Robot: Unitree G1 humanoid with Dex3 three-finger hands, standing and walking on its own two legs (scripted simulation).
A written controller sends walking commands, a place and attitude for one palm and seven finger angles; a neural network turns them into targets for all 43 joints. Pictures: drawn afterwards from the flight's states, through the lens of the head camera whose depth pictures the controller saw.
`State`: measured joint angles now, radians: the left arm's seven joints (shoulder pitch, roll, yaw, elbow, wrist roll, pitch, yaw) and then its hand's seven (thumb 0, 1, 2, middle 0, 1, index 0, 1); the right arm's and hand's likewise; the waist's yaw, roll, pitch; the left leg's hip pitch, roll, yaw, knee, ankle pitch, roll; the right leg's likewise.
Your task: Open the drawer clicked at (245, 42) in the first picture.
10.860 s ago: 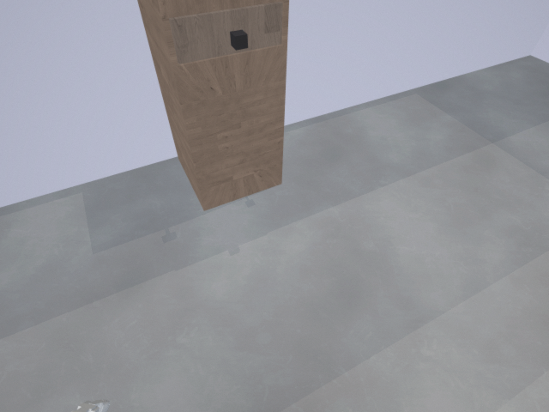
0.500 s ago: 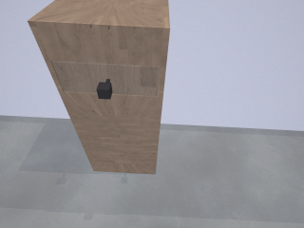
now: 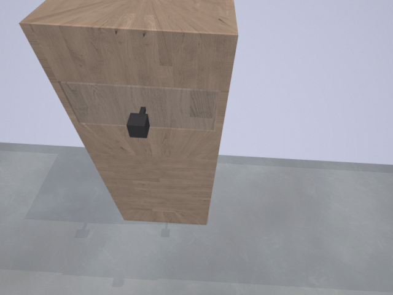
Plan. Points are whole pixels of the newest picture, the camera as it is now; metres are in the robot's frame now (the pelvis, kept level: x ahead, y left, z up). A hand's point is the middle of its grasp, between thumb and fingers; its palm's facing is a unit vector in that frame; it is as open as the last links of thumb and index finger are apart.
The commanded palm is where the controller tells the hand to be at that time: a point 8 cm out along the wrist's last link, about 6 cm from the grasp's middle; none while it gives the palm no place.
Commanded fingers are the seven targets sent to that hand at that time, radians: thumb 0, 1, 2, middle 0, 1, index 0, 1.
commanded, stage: come to a stop and stand still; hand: left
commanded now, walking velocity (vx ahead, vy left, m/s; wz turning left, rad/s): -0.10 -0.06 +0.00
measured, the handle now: (140, 119) +0.50 +0.18 +0.04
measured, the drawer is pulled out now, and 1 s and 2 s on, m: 0.00 0.00 0.00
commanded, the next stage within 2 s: look again from close up in 0.60 s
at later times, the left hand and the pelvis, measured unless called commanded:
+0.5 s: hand out of the picture +0.00 +0.16 -0.16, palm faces +0.01 -0.98 -0.21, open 7.2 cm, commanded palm none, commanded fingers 0.00 0.90 0.90 -0.20 -0.30 -0.20 -0.30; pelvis -0.04 -0.02 +0.01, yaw +0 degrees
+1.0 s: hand out of the picture -0.06 +0.14 -0.17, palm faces +0.04 -0.98 -0.19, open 7.4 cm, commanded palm none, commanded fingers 0.00 0.90 0.90 -0.20 -0.30 -0.20 -0.30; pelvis -0.04 -0.02 +0.00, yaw +1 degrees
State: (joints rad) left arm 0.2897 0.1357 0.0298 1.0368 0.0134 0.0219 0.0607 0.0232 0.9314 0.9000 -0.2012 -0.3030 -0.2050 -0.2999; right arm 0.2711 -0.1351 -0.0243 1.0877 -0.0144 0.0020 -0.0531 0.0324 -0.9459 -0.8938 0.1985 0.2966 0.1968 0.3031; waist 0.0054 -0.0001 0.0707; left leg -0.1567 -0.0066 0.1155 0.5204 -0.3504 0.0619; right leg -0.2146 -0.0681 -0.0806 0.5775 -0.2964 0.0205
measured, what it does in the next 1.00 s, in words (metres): stands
